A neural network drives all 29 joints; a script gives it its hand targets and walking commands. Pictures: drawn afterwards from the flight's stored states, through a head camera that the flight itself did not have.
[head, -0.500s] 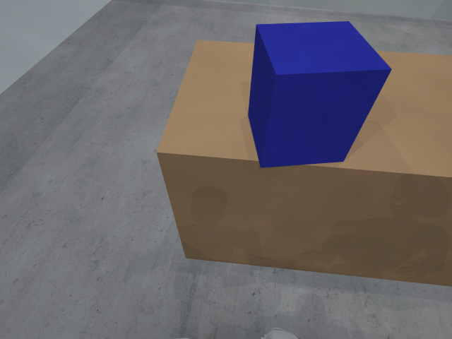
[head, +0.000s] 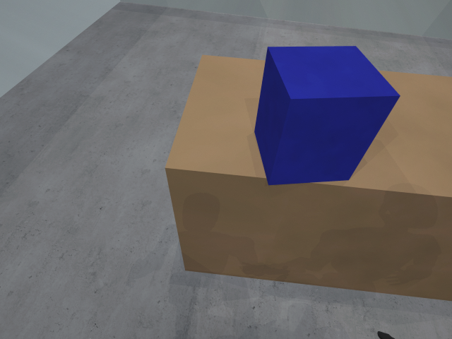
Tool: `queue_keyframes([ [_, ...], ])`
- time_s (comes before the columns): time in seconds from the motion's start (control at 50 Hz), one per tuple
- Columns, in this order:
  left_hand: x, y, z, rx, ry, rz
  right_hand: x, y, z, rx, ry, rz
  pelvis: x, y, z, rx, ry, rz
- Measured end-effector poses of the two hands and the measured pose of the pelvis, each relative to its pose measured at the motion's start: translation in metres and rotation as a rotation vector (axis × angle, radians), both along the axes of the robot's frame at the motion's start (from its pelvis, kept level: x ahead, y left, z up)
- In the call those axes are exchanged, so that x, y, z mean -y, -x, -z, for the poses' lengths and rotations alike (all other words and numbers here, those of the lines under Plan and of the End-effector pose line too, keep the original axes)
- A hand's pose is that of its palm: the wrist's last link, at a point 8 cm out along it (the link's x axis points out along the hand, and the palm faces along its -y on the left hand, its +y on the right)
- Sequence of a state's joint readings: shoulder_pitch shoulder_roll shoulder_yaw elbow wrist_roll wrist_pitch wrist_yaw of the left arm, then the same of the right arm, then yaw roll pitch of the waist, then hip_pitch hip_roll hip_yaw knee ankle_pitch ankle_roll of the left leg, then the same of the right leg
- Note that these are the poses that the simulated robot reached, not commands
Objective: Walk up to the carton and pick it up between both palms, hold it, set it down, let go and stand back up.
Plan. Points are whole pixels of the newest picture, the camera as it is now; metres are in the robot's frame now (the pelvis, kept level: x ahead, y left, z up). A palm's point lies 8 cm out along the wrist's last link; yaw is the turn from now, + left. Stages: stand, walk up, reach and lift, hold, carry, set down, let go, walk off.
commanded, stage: walk up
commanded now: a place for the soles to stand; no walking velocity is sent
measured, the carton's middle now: (310, 117) +0.60 -0.17 +0.07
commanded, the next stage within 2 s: none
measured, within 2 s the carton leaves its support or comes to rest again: neither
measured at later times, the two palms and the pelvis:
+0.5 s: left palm out of the picture +0.11 +0.30 -0.09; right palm out of the picture +0.10 -0.32 -0.09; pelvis +0.00 +0.00 +0.02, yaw -2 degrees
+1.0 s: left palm (111, 321) +0.17 +0.22 -0.10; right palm out of the picture +0.10 -0.48 -0.10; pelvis +0.07 -0.11 -0.02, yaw -5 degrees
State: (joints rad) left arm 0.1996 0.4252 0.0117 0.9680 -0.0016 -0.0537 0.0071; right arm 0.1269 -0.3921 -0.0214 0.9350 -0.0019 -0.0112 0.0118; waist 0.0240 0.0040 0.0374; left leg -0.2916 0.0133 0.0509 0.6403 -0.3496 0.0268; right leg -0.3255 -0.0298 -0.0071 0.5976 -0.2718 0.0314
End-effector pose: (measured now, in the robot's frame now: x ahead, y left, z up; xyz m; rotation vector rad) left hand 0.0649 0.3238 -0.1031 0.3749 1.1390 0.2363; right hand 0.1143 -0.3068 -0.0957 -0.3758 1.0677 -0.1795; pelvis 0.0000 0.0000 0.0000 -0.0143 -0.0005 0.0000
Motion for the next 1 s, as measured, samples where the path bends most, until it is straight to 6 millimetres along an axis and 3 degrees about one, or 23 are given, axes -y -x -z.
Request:
queue_keyframes([
  [0.14, 0.005, -0.034, -0.006, 0.043, 0.007, 0.036, -0.004, -0.014, -0.004, 0.024, -0.01, 0.021, -0.003, -0.004, -0.005, 0.005, -0.006, 0.011],
  [0.28, 0.014, -0.051, -0.01, 0.059, 0.023, 0.062, -0.001, -0.008, -0.009, 0.013, -0.013, 0.05, -0.002, -0.004, -0.01, 0.014, -0.012, 0.023],
  [0.64, 0.023, -0.035, -0.013, -0.024, 0.026, 0.075, 0.016, 0.026, -0.007, -0.04, -0.021, 0.111, 0.008, -0.001, -0.017, 0.027, -0.018, 0.051],
  [0.76, 0.021, -0.05, -0.022, -0.042, 0.005, 0.087, 0.067, 0.068, -0.022, -0.062, 0.07, 0.202, 0.031, -0.018, -0.017, 0.035, -0.021, 0.062],
  [0.84, 0.038, -0.07, -0.021, -0.036, 0.01, 0.1, 0.109, 0.08, -0.028, -0.099, 0.13, 0.236, 0.056, -0.036, -0.012, 0.045, -0.037, 0.097],
  [0.94, 0.083, -0.105, -0.011, -0.004, 0.007, 0.126, 0.162, 0.053, -0.01, -0.085, 0.154, 0.224, 0.094, -0.062, 0.008, 0.055, -0.033, 0.114],
  [1.0, 0.105, -0.109, -0.006, 0.035, 0.004, 0.104, 0.173, 0.019, 0.003, -0.079, 0.133, 0.172, 0.111, -0.074, 0.016, 0.065, 0.008, 0.093],
])
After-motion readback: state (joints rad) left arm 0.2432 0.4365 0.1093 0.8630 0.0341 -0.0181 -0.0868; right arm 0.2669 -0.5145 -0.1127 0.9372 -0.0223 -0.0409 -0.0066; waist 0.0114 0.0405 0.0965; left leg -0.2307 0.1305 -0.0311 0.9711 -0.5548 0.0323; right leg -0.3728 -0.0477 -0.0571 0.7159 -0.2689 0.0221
